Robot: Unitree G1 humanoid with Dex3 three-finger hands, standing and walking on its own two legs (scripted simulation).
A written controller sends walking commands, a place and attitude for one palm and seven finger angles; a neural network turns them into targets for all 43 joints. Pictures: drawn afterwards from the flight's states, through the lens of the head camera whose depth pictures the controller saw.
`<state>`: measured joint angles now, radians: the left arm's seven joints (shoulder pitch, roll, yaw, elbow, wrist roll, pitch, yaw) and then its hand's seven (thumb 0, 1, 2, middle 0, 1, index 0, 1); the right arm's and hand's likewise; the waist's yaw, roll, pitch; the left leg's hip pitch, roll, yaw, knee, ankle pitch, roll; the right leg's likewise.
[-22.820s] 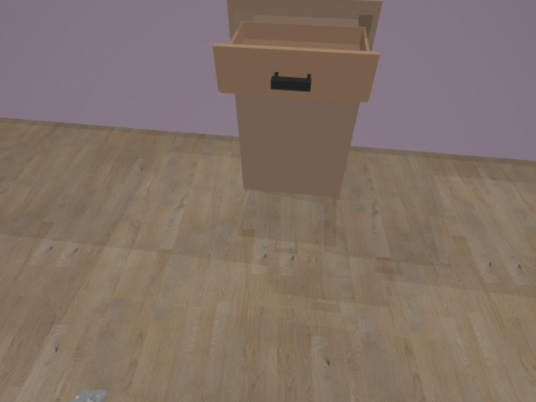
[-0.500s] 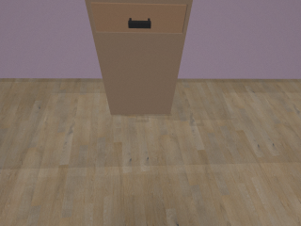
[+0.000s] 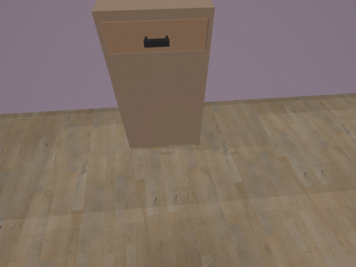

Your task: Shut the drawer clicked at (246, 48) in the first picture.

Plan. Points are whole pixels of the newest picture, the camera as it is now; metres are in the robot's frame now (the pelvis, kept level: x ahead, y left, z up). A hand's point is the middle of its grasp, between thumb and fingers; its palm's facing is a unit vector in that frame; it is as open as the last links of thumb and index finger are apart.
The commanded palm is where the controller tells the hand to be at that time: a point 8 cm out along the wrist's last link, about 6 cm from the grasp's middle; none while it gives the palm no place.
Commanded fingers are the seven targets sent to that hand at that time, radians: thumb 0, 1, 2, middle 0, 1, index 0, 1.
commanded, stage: let the arm hang, fingers relaxed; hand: left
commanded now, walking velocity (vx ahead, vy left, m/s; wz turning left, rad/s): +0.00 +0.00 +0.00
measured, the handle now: (156, 40) +1.00 +0.14 +0.03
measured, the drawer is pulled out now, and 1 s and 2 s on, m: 0.00 0.00 0.00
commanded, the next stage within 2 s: look to check the result in 0.16 s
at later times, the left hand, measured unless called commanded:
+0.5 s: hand out of the picture +0.00 +0.15 -0.17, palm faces +0.01 -0.98 -0.18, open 7.4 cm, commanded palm none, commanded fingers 0.00 0.90 0.90 -0.20 -0.30 -0.20 -0.30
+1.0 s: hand out of the picture +0.02 +0.14 -0.17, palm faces +0.01 -0.98 -0.19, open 7.4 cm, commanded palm none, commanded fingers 0.00 0.90 0.90 -0.20 -0.30 -0.20 -0.30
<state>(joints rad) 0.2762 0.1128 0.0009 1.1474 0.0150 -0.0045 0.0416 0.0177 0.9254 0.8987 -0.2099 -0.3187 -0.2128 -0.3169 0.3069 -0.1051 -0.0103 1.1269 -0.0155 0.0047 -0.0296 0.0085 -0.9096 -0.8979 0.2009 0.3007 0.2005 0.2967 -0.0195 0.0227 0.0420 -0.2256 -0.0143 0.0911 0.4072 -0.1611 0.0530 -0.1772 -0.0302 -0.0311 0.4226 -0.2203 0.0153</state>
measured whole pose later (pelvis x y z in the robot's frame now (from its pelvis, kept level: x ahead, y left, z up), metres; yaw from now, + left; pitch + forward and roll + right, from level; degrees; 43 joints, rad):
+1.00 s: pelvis +0.03 -0.02 +0.00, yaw +0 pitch -1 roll +0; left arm 0.26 0.12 0.00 1.16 0.01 -0.02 0.04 0.01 0.91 0.90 -0.20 -0.30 -0.20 -0.30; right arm 0.27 -0.13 -0.01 1.16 -0.01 0.00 -0.04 0.00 -0.91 -0.90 0.20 0.30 0.20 0.30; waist -0.02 0.02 0.07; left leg -0.18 0.01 0.08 0.39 -0.19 0.02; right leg -0.12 0.00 -0.04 0.38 -0.24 -0.01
